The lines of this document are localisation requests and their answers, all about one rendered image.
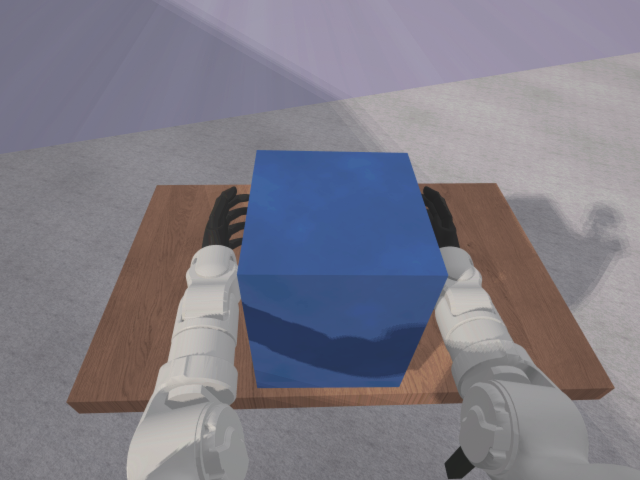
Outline left robot upper arm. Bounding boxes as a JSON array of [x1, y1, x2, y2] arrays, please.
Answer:
[[128, 401, 249, 480]]

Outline right robot upper arm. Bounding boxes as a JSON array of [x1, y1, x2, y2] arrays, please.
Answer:
[[459, 379, 640, 480]]

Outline table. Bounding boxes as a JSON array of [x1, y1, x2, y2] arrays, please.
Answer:
[[66, 183, 615, 479]]

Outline robot left forearm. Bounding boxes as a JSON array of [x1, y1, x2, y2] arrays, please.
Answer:
[[127, 245, 241, 480]]

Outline carton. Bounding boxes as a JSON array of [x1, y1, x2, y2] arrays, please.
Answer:
[[237, 150, 448, 388]]

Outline robot right forearm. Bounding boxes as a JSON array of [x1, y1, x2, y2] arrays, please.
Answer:
[[434, 247, 589, 453]]

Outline left robot hand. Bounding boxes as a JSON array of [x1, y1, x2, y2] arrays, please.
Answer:
[[202, 186, 250, 250]]

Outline right robot hand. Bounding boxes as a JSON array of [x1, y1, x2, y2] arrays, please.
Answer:
[[421, 186, 460, 248]]

